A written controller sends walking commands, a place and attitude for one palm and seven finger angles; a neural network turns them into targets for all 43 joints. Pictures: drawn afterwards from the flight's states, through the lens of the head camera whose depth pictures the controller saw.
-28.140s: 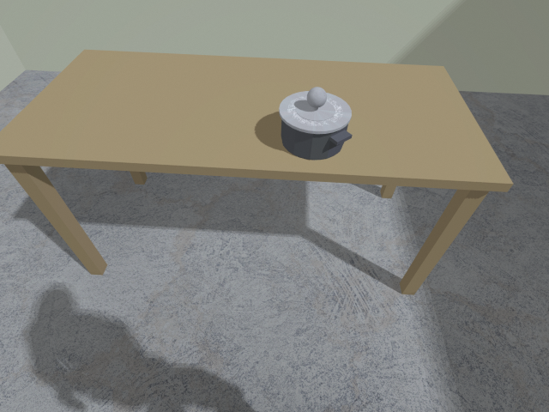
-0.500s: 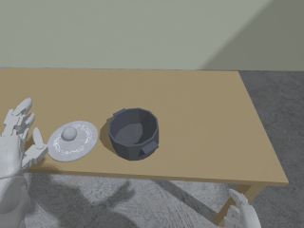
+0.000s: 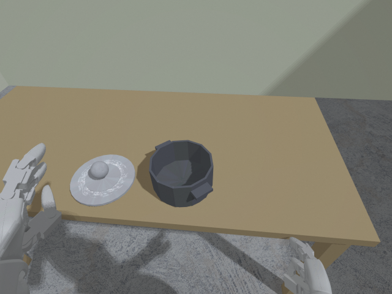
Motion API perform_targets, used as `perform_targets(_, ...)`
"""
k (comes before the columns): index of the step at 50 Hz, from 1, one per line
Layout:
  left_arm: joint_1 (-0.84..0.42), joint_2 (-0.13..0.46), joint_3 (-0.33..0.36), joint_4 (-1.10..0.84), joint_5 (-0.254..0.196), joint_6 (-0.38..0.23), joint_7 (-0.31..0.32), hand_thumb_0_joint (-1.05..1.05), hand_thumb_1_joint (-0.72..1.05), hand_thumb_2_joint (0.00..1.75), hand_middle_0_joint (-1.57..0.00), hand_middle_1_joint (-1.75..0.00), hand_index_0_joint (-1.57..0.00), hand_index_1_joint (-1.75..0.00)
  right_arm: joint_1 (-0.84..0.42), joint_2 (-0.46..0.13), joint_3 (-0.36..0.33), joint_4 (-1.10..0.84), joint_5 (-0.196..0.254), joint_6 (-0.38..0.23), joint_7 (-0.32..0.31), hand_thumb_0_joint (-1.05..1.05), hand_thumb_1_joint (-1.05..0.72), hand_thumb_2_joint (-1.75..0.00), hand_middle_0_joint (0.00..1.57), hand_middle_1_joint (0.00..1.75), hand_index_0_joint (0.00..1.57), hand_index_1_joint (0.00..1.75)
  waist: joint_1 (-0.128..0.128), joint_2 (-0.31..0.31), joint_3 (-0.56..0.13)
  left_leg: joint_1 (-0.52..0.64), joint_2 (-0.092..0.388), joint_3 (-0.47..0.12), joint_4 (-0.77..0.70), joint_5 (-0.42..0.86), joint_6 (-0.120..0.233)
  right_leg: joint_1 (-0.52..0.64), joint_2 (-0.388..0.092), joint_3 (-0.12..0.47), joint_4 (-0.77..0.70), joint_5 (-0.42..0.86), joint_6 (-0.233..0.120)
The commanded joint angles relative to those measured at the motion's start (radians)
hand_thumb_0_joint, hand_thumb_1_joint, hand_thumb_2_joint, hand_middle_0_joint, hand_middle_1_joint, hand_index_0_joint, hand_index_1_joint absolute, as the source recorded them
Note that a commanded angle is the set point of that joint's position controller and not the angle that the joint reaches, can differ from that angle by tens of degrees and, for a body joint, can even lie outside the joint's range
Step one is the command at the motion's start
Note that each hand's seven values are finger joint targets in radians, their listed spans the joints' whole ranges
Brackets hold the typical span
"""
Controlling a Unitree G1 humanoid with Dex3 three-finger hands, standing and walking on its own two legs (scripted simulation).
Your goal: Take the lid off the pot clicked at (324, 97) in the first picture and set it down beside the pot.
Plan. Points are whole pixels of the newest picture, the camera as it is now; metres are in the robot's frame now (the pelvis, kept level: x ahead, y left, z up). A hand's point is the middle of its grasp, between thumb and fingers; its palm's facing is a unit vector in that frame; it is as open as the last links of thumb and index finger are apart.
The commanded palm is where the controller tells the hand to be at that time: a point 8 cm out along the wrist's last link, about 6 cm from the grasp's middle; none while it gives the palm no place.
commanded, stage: step back with the hand held close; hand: left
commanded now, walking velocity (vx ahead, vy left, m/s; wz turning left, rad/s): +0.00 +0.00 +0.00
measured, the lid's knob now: (99, 169) +0.43 +0.35 -0.05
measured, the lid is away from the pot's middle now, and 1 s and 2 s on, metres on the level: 0.24 0.24 0.24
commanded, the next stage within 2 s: none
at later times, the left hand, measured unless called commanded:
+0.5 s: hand (44, 232) +0.16 +0.26 +0.14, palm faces +0.22 -0.85 -0.48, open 7.4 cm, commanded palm +0.10 +0.30 +0.18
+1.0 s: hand (4, 274) +0.09 +0.26 +0.16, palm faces +0.38 -0.83 -0.41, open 7.4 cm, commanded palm +0.03 +0.31 +0.18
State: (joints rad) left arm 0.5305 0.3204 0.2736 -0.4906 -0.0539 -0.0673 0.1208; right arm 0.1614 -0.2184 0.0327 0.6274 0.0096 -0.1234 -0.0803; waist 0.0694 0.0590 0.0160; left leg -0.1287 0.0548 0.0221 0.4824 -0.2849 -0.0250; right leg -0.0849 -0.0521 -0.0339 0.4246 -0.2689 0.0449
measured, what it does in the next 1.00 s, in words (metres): shifts its weight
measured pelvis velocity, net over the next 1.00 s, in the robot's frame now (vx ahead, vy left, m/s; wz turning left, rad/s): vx -0.10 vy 0.02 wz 0.02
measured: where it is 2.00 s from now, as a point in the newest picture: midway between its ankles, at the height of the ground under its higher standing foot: outside the picture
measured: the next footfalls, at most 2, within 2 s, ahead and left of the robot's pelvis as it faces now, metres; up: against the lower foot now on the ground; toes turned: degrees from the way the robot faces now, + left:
right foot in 1.92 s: -0.05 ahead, -0.14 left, +0.00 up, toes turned +0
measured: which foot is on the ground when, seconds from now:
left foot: down 0.00-1.00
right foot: down 0.00-1.00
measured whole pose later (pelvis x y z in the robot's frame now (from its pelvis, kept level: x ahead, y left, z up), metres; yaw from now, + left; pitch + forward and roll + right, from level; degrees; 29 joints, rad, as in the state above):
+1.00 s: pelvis -0.10 +0.02 -0.02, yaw +1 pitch -1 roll -2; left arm 0.58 0.40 0.38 -0.64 -0.04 -0.24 0.14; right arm 0.21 -0.19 0.01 0.54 0.02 -0.13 -0.06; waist 0.00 -0.02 0.06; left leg -0.46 0.05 0.01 0.72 -0.26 0.02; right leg -0.39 -0.06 -0.03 0.61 -0.21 0.07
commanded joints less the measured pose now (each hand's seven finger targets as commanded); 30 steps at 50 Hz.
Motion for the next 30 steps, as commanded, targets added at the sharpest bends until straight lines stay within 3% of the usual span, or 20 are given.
perform_targets(1, -0.073, 0.151, 0.106, -0.216, 0.005, -0.061, 0.016, 0.0, 0.9, 0.9, -0.2, -0.3, -0.2, -0.3, -0.151, -0.104, -0.04, -0.168, 0.0, -0.057, -0.013, 0.0, -0.9, -0.9, 0.2, 0.3, 0.2, 0.3, -0.014, -0.011, -0.062, 0.041, -0.005, 0.002, -0.068, 0.189, 0.042, -0.066, 0.024, -0.04, -0.064, 0.202, -0.06)
perform_targets(3, -0.101, 0.178, 0.117, -0.245, 0.006, -0.064, 0.017, 0.0, 0.9, 0.9, -0.2, -0.3, -0.2, -0.3, -0.158, -0.104, -0.038, -0.17, 0.002, -0.059, -0.012, 0.0, -0.9, -0.9, 0.2, 0.3, 0.2, 0.3, -0.017, -0.001, -0.05, 0.034, -0.005, -0.004, -0.069, 0.175, 0.039, -0.069, 0.026, -0.037, -0.062, 0.186, -0.063)
perform_targets(5, -0.078, 0.161, 0.113, -0.218, 0.007, -0.059, 0.019, 0.0, 0.9, 0.9, -0.2, -0.3, -0.2, -0.3, -0.154, -0.102, -0.037, -0.17, 0.001, -0.06, -0.013, 0.0, -0.9, -0.9, 0.2, 0.3, 0.2, 0.3, -0.011, 0.02, -0.06, 0.033, -0.006, 0.0, -0.072, 0.176, 0.04, -0.066, 0.025, -0.038, -0.063, 0.182, -0.063)
perform_targets(6, -0.271, 0.345, 0.295, -0.345, -0.013, -0.118, 0.018, 0.0, 0.9, 0.9, -0.2, -0.3, -0.2, -0.3, -0.092, -0.117, -0.041, -0.198, 0.003, -0.03, -0.007, 0.0, -0.9, -0.9, 0.2, 0.3, 0.2, 0.3, -0.037, -0.02, 0.019, -0.03, 0.006, 0.007, -0.032, 0.117, 0.065, -0.141, -0.025, 0.066, -0.111, 0.321, -0.054)
perform_targets(7, -0.189, 0.282, 0.258, -0.227, -0.008, -0.126, 0.008, 0.0, 0.9, 0.9, -0.2, -0.3, -0.2, -0.3, -0.089, -0.097, -0.044, -0.166, 0.001, -0.018, -0.006, 0.0, -0.9, -0.9, 0.2, 0.3, 0.2, 0.3, -0.049, -0.136, 0.029, -0.049, 0.004, -0.004, 0.007, 0.106, 0.064, -0.138, -0.051, 0.069, -0.104, 0.387, -0.055)
perform_targets(8, -0.158, 0.269, 0.251, -0.214, -0.007, -0.131, -0.001, 0.0, 0.9, 0.9, -0.2, -0.3, -0.2, -0.3, -0.094, -0.1, -0.049, -0.172, 0.004, -0.008, -0.001, 0.0, -0.9, -0.9, 0.2, 0.3, 0.2, 0.3, -0.052, -0.13, 0.005, -0.034, 0.004, 0.004, 0.017, 0.107, 0.062, -0.14, -0.067, 0.086, -0.092, 0.429, -0.06)
perform_targets(9, -0.088, 0.204, 0.2, -0.177, -0.006, -0.134, -0.013, 0.0, 0.9, 0.9, -0.2, -0.3, -0.2, -0.3, -0.09, -0.098, -0.05, -0.175, 0.001, -0.001, 0.003, 0.0, -0.9, -0.9, 0.2, 0.3, 0.2, 0.3, -0.059, -0.139, -0.021, -0.041, 0.008, 0.005, 0.027, 0.137, 0.064, -0.122, -0.073, 0.073, -0.072, 0.455, -0.054)
perform_targets(10, -0.035, 0.176, 0.179, -0.164, -0.007, -0.135, -0.022, 0.0, 0.9, 0.9, -0.2, -0.3, -0.2, -0.3, -0.089, -0.104, -0.057, -0.187, 0.003, 0.006, 0.007, 0.0, -0.9, -0.9, 0.2, 0.3, 0.2, 0.3, -0.058, -0.13, -0.047, -0.045, 0.015, 0.007, 0.034, 0.175, 0.066, -0.11, -0.078, 0.067, -0.053, 0.475, -0.047)
perform_targets(11, 0.002, 0.162, 0.163, -0.178, -0.007, -0.138, -0.028, 0.0, 0.9, 0.9, -0.2, -0.3, -0.2, -0.3, -0.087, -0.109, -0.062, -0.196, 0.003, 0.014, 0.011, 0.0, -0.9, -0.9, 0.2, 0.3, 0.2, 0.3, -0.059, -0.094, -0.071, -0.052, 0.024, 0.006, 0.035, 0.22, 0.069, -0.095, -0.081, 0.058, -0.033, 0.487, -0.042)
perform_targets(13, 0.056, 0.183, 0.182, -0.228, -0.007, -0.153, -0.03, 0.0, 0.9, 0.9, -0.2, -0.3, -0.2, -0.3, -0.093, -0.115, -0.071, -0.209, 0.008, 0.026, 0.017, 0.0, -0.9, -0.9, 0.2, 0.3, 0.2, 0.3, -0.057, -0.041, -0.124, -0.043, 0.047, -0.007, 0.021, 0.318, 0.076, -0.071, -0.075, 0.041, 0.001, 0.487, -0.034)
perform_targets(15, 0.114, 0.182, 0.193, -0.262, -0.007, -0.162, -0.032, 0.0, 0.9, 0.9, -0.2, -0.3, -0.2, -0.3, -0.091, -0.116, -0.078, -0.228, 0.01, 0.037, 0.02, 0.0, -0.9, -0.9, 0.2, 0.3, 0.2, 0.3, -0.053, -0.044, -0.163, -0.048, 0.063, -0.023, 0.022, 0.415, 0.079, -0.062, -0.06, 0.014, 0.031, 0.482, -0.025)
perform_targets(17, 0.12, 0.216, 0.221, -0.337, -0.006, -0.174, -0.028, 0.0, 0.9, 0.9, -0.2, -0.3, -0.2, -0.3, -0.091, -0.117, -0.084, -0.244, 0.014, 0.044, 0.021, 0.0, -0.9, -0.9, 0.2, 0.3, 0.2, 0.3, -0.054, -0.023, -0.182, -0.055, 0.077, -0.038, 0.021, 0.472, 0.08, -0.057, -0.054, 0.002, 0.058, 0.473, -0.021)
perform_targets(18, 0.112, 0.272, 0.266, -0.374, -0.004, -0.183, -0.017, 0.0, 0.9, 0.9, -0.2, -0.3, -0.2, -0.3, -0.101, -0.12, -0.086, -0.244, 0.017, 0.042, 0.019, 0.0, -0.9, -0.9, 0.2, 0.3, 0.2, 0.3, -0.053, 0.012, -0.19, -0.058, 0.088, -0.05, 0.003, 0.461, 0.082, -0.056, -0.054, 0.007, 0.072, 0.427, -0.023)
perform_targets(19, 0.142, 0.232, 0.241, -0.378, -0.009, -0.186, -0.015, 0.0, 0.9, 0.9, -0.2, -0.3, -0.2, -0.3, -0.09, -0.113, -0.081, -0.248, 0.017, 0.039, 0.019, 0.0, -0.9, -0.9, 0.2, 0.3, 0.2, 0.3, -0.055, 0.043, -0.195, -0.076, 0.089, -0.061, -0.009, 0.458, 0.082, -0.057, -0.039, -0.01, 0.088, 0.376, -0.02)
perform_targets(20, 0.158, 0.235, 0.247, -0.379, -0.011, -0.186, -0.012, 0.0, 0.9, 0.9, -0.2, -0.3, -0.2, -0.3, -0.092, -0.111, -0.086, -0.25, 0.019, 0.035, 0.019, 0.0, -0.9, -0.9, 0.2, 0.3, 0.2, 0.3, -0.05, 0.076, -0.184, -0.083, 0.101, -0.065, -0.018, 0.455, 0.087, -0.078, -0.032, -0.016, 0.098, 0.327, -0.015)
perform_targets(23, 0.149, 0.257, 0.266, -0.405, -0.015, -0.191, 0.0, 0.0, 0.9, 0.9, -0.2, -0.3, -0.2, -0.3, -0.084, -0.115, -0.092, -0.245, 0.022, 0.019, 0.018, 0.0, -0.9, -0.9, 0.2, 0.3, 0.2, 0.3, -0.053, 0.101, -0.165, -0.135, 0.125, -0.092, -0.034, 0.364, 0.093, -0.094, -0.026, -0.018, 0.119, 0.192, -0.014)
perform_targets(26, 0.15, 0.223, 0.247, -0.378, -0.018, -0.193, 0.004, 0.0, 0.9, 0.9, -0.2, -0.3, -0.2, -0.3, -0.063, -0.116, -0.091, -0.238, 0.023, 0.0, 0.016, 0.0, -0.9, -0.9, 0.2, 0.3, 0.2, 0.3, -0.056, 0.108, -0.134, -0.211, 0.13, -0.094, -0.032, 0.222, 0.093, -0.104, -0.024, -0.025, 0.128, 0.14, -0.014)
perform_targets(28, 0.124, 0.243, 0.254, -0.38, -0.014, -0.196, 0.01, 0.0, 0.9, 0.9, -0.2, -0.3, -0.2, -0.3, -0.06, -0.122, -0.094, -0.238, 0.027, -0.01, 0.015, 0.0, -0.9, -0.9, 0.2, 0.3, 0.2, 0.3, -0.064, 0.071, -0.119, -0.266, 0.115, -0.095, -0.029, 0.057, 0.083, -0.099, -0.035, -0.008, 0.124, 0.141, -0.023)
perform_targets(30, 0.113, 0.211, 0.229, -0.353, -0.013, -0.199, 0.012, 0.0, 0.9, 0.9, -0.2, -0.3, -0.2, -0.3, -0.051, -0.116, -0.09, -0.237, 0.028, -0.018, 0.01, 0.0, -0.9, -0.9, 0.2, 0.3, 0.2, 0.3, -0.07, 0.016, -0.091, -0.295, 0.087, -0.082, -0.006, -0.11, 0.074, -0.146, -0.049, 0.011, 0.093, 0.114, -0.03)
